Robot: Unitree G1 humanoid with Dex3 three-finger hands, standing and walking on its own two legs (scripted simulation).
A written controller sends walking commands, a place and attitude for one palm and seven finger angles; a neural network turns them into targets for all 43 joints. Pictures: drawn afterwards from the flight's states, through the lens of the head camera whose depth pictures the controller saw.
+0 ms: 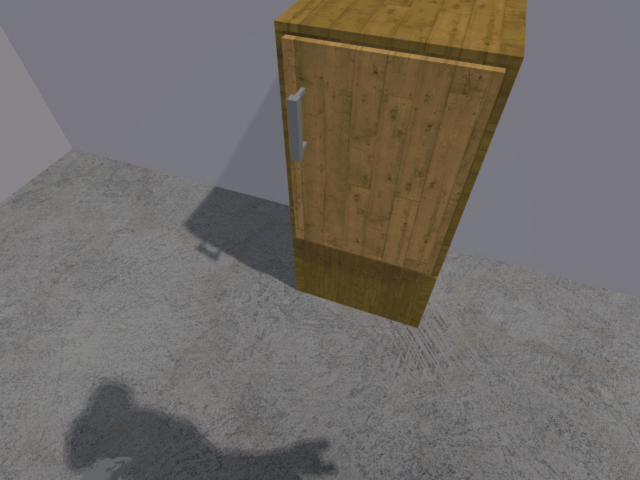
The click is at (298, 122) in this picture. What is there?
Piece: cupboard door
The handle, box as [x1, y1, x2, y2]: [287, 87, 306, 161]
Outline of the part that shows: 302,87 294,95 291,94 287,99 291,159 297,161 301,159 302,151 306,146 306,142 302,140 301,134 300,98 305,91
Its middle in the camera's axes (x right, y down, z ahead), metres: -0.05 -0.25 +0.85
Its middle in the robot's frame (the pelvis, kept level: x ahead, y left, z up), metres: +0.81 +0.09 -0.01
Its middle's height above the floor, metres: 0.77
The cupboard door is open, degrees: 0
